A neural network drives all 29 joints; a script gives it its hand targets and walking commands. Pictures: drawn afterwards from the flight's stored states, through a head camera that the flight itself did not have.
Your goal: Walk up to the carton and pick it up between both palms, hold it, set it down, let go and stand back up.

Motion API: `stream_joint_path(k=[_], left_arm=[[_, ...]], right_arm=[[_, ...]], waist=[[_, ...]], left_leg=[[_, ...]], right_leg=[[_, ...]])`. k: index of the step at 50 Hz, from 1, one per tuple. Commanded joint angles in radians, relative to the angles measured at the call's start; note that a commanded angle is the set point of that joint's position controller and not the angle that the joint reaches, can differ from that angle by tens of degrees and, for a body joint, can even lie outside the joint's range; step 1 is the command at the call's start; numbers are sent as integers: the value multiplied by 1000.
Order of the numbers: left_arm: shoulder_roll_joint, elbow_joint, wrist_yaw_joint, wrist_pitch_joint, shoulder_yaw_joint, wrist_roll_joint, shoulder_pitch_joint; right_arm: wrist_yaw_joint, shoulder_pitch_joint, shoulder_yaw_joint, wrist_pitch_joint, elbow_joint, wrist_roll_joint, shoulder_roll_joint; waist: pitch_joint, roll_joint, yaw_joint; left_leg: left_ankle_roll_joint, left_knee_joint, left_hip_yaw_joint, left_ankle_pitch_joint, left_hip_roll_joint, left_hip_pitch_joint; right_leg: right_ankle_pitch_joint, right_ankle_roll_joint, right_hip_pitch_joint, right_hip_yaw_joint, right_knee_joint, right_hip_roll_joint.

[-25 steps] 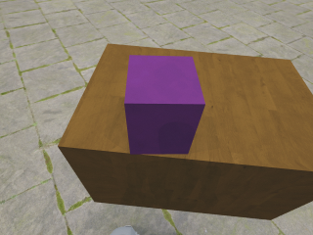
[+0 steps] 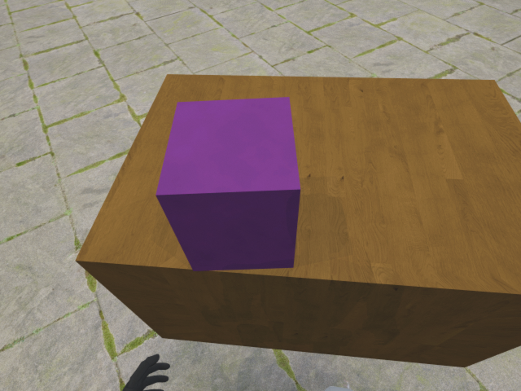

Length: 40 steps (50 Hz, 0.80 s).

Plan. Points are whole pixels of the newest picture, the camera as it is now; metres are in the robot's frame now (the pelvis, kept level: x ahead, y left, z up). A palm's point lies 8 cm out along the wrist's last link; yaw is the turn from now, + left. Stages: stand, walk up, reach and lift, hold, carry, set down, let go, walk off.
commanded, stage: walk up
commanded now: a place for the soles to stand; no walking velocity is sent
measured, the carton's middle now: (238, 189) +0.46 +0.06 +0.00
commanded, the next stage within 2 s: none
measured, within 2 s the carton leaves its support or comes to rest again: neither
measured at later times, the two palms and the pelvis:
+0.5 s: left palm out of the picture +0.02 +0.25 -0.12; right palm out of the picture +0.02 -0.23 -0.13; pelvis +0.00 +0.00 +0.01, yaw +1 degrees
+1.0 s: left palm out of the picture -0.02 +0.36 -0.13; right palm out of the picture +0.01 -0.14 -0.12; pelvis -0.05 +0.09 +0.00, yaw +3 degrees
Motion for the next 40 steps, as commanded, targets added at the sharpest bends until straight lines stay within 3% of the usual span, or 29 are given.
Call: stream_joint_path(k=[1, 2, 3, 4, 6, 8, 15, 25, 26, 27, 28, 29, 30, 31, 33, 35, 37, 38, 39, 40], left_arm=[[185, -28, 4, -21, 48, 10, 70], [150, -43, 1, -26, 35, 0, 96], [103, -50, 3, -20, 15, -20, 72], [101, -40, 7, -13, 10, -17, 41], [158, -21, 4, -7, 20, -15, 10], [159, 1, -2, -9, 16, -5, 35], [181, 54, -3, -30, 5, -5, 64], [198, 106, 1, -35, 5, -3, 120], [266, 89, 31, -36, 49, 5, 145], [307, 112, 44, -37, 64, 8, 222], [316, 116, 53, -31, 76, 9, 234], [319, 100, 63, -28, 86, 9, 232], [308, 98, 70, -27, 93, 10, 243], [301, 91, 78, -27, 100, 15, 216], [285, 67, 85, -31, 101, 24, 116], [283, 44, 76, -31, 103, 30, 65], [293, 24, 59, -18, 101, 34, 7], [293, 20, 49, -7, 92, 34, -27], [265, 19, 38, 6, 78, 38, -22], [196, 26, 22, 16, 51, 36, 48]], right_arm=[[6, 100, -7, -40, -29, -15, -51], [10, 92, -19, -43, -38, -20, -93], [17, 32, -20, -40, -24, 23, -127], [24, 4, -12, -36, -19, 40, -103], [27, 32, 8, -34, -9, 26, -62], [20, 28, 12, -34, 0, 26, -91], [24, 69, 21, -45, 56, 30, -94], [17, 100, 34, -51, 115, 22, -86], [28, -21, -5, -31, 42, -13, -178], [32, 2, 0, -25, 33, -27, -158], [30, 23, 2, -11, 28, -34, -127], [26, 30, 0, 5, 18, -42, -104], [26, 4, -2, 19, -1, -43, -98], [27, -15, -7, 27, -18, -42, -94], [32, -2, -11, 34, -27, -32, -72], [42, 43, -10, 31, -16, -24, -61], [53, 106, -13, 21, 12, -10, -56], [57, 158, -20, 12, 38, -3, -59], [57, 204, -36, 6, 64, 6, -80], [51, 217, -47, 2, 66, 17, -132]], waist=[[-241, -130, 5], [-271, -50, 27], [-231, 24, 59], [-192, 39, 48], [-108, -5, 17], [-57, 35, 28], [-10, -4, 16], [-26, -52, 14], [49, -15, 41], [-41, -85, 51], [-60, -159, 55], [-75, -215, 68], [-70, -206, 82], [-52, -185, 77], [-34, -191, 33], [-74, -215, 17], [-120, -212, -7], [-135, -173, -37], [-132, -90, -56], [-99, 99, -50]], left_leg=[[38, -333, -78, 474, 67, 191], [70, -278, -166, 658, 132, 279], [112, -264, -146, 540, 146, 147], [111, -295, -131, 377, 130, 38], [79, -336, -103, 302, 98, 26], [70, -345, -106, 282, 96, -7], [72, -397, -119, 172, 91, 9], [64, -374, -102, 200, 73, 45], [53, -206, -67, 362, 47, -50], [24, -92, -37, 308, 30, -109], [-1, 4, 0, 86, 10, -127], [-13, 153, -23, -103, 27, -156], [-23, 266, -65, -151, 58, -188], [-30, 308, -101, -131, 83, -186], [-41, 246, -137, -39, 123, -143], [-43, 139, -89, 13, 106, -62], [-22, -13, -18, 76, 66, 72], [-10, -133, 41, 200, 29, 171], [-7, -232, 65, 249, -12, 231], [1, -360, -45, 197, 38, 211]], right_leg=[[569, -110, 171, 144, -33, -150], [448, -79, 83, 99, 9, -106], [187, -64, 130, 18, -71, -30], [132, -63, 202, 37, -106, -33], [143, -61, 169, 55, -132, -43], [155, -63, 165, 62, -158, -57], [45, -56, 137, 60, -222, -45], [29, -66, 132, 86, -270, -67], [232, -117, 156, 137, -242, -134], [348, -185, 262, 231, -275, -233], [407, -266, 275, 306, -303, -343], [451, -330, 274, 366, -320, -423], [438, -360, 258, 379, -352, -458], [416, -349, 223, 336, -367, -443], [373, -272, 161, 227, -356, -358], [277, -225, 126, 151, -329, -289], [101, -182, 54, 90, -266, -223], [-1, -152, -5, 50, -192, -183], [-106, -116, -60, 11, -67, -125], [-255, -79, -141, -59, 91, -37]])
